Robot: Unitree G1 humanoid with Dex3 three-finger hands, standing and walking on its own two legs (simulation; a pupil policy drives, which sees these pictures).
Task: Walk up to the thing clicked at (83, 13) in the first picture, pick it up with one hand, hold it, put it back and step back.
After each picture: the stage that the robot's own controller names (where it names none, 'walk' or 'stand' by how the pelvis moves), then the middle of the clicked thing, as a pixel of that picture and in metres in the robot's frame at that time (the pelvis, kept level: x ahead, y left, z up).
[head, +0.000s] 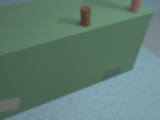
stand; (85, 16) +0.91 -0.01 -0.05
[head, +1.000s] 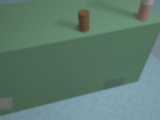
rise first; (83, 21) +0.82 +0.03 -0.02
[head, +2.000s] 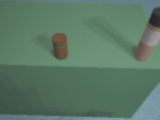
rise first; (60, 46) +0.56 +0.18 -0.03
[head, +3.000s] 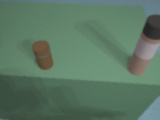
stand; (43, 55) +0.49 +0.19 -0.01
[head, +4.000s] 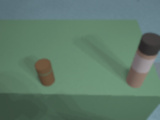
stand; (45, 72) +0.46 +0.19 -0.05
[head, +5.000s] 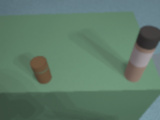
stand; (41, 70) +0.45 +0.20 -0.05
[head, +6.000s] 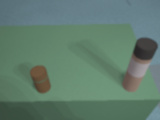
stand; (41, 79) +0.44 +0.20 -0.05
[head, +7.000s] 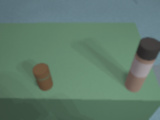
stand; (43, 77) +0.44 +0.19 -0.05
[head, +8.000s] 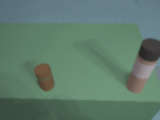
stand; (45, 77) +0.44 +0.19 -0.05
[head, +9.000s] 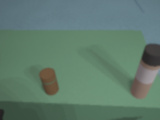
rise first; (49, 82) +0.44 +0.18 -0.05
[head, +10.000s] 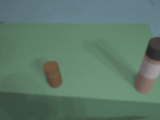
go down; (53, 74) +0.46 +0.18 -0.05
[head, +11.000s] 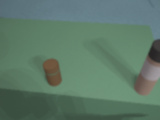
go down; (52, 72) +0.46 +0.17 -0.04
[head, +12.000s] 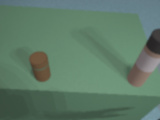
go down; (40, 67) +0.45 +0.16 -0.02
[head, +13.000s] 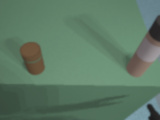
close in; (33, 59) +0.45 +0.16 +0.00
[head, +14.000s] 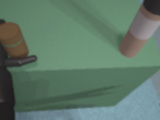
close; (14, 42) +0.48 +0.18 +0.04
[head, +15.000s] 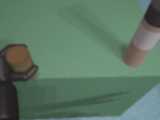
lift; (22, 64) +0.42 +0.18 +0.03
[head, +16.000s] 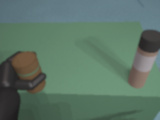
lift; (30, 73) +0.33 +0.18 +0.14
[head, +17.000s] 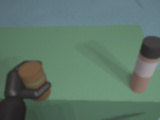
hold; (36, 82) +0.32 +0.16 +0.11
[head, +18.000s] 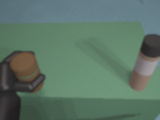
hold; (28, 73) +0.33 +0.18 +0.14
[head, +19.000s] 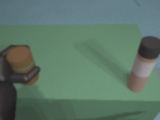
crouch; (24, 66) +0.36 +0.19 +0.14
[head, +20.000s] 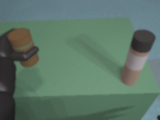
lower; (24, 48) +0.44 +0.18 +0.14
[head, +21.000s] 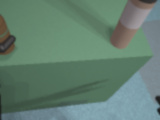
lower; out of the picture +0.51 +0.20 +0.06
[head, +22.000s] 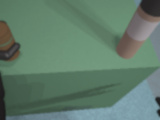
lower; (3, 43) +0.48 +0.20 +0.05
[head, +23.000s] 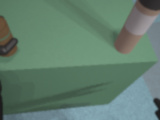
lower; (1, 38) +0.50 +0.20 +0.05
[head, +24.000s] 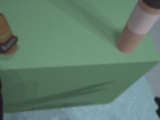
lower; (1, 36) +0.50 +0.20 +0.05
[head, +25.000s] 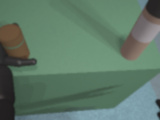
open; (15, 44) +0.48 +0.17 +0.04
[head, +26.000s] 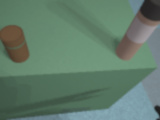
sink last; (15, 45) +0.48 +0.17 +0.03
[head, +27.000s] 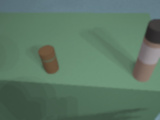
stand; (49, 60) +0.50 +0.19 +0.01
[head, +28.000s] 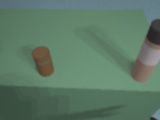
stand; (43, 62) +0.47 +0.18 +0.01
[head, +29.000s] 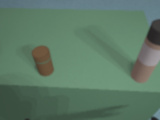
stand; (43, 61) +0.47 +0.18 +0.01
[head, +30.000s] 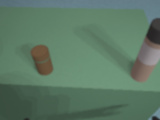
stand; (42, 60) +0.47 +0.18 +0.01
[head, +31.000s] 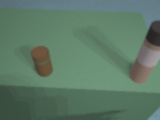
stand; (42, 62) +0.47 +0.18 +0.01
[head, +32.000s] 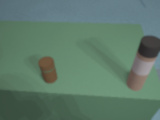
stand; (48, 70) +0.48 +0.18 -0.05
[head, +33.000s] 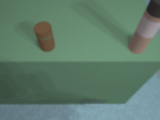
walk; (45, 37) +0.55 +0.16 -0.03
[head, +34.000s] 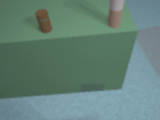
walk; (44, 21) +0.77 +0.26 -0.03
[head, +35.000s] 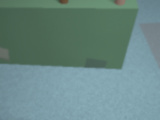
stand; out of the picture +1.09 +0.18 -0.03
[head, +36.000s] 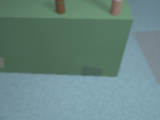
stand; (60, 4) +1.06 +0.17 -0.05
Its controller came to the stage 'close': yes
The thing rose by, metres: 0.19
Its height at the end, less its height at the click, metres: +0.00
